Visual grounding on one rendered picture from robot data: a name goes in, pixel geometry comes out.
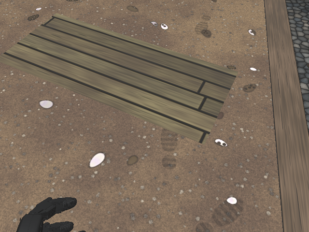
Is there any robot left hand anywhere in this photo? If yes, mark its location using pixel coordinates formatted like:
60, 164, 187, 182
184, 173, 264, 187
16, 197, 86, 232

